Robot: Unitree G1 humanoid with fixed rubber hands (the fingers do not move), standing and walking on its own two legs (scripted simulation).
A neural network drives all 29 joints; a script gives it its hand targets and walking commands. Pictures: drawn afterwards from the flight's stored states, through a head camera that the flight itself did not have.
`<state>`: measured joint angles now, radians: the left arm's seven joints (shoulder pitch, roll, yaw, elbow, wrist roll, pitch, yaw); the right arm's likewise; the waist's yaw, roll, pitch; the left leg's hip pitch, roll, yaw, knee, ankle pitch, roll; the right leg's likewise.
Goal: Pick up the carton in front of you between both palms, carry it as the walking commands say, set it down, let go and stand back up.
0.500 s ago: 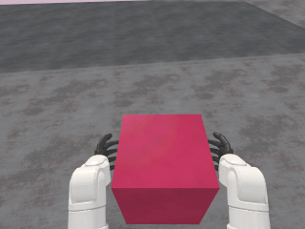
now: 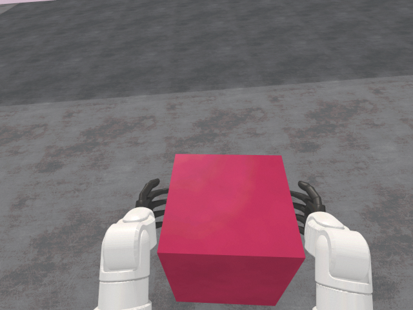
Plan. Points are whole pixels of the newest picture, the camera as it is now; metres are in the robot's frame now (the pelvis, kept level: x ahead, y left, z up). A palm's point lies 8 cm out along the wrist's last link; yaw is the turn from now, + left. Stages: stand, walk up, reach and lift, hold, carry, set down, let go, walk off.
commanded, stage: carry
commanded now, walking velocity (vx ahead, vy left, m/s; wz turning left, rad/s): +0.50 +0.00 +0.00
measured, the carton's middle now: (226, 231) +0.28 +0.00 +0.00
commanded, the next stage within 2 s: none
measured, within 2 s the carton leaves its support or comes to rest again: neither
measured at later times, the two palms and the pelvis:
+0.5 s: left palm (159, 114) +0.57 +0.18 +0.08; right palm (272, 115) +0.55 -0.12 +0.09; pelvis +0.30 +0.05 +0.01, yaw -4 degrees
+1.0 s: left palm (187, 62) +0.88 +0.13 +0.08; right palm (272, 60) +0.88 -0.17 +0.07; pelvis +0.62 -0.02 +0.00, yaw +0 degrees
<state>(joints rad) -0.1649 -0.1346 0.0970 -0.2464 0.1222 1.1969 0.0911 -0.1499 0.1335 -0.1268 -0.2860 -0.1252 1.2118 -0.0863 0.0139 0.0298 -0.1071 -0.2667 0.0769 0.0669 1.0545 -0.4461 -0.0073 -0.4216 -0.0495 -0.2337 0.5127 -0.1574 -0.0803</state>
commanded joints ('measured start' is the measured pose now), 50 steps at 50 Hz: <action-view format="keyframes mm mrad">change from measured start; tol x32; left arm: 1 -457 -963 -697 -114 -431 -17 -275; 50 -459 -955 -704 -161 -436 -3 -273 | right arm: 1 -492 951 761 -82 430 -22 264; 50 -483 945 763 -122 433 -10 263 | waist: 1 4 -86 -281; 17 1 -179 -98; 21 -44 309 -277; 43 -9 105 -136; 46 20 -374 -328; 50 2 -77 -273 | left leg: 1 -414 48 -68 155 97 28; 19 155 -48 182 -624 285 28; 22 508 367 -559 -830 277 233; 31 339 221 -81 -908 392 146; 43 335 128 163 -586 860 54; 46 -306 -111 77 120 22 -35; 50 -369 55 -78 137 119 34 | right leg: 1 543 -310 453 -252 195 -81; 16 475 -208 117 -295 211 -9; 23 -303 -22 203 749 -305 72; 43 153 65 -54 -94 80 44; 46 723 -361 750 -283 -27 -164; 50 523 -299 419 -263 210 -69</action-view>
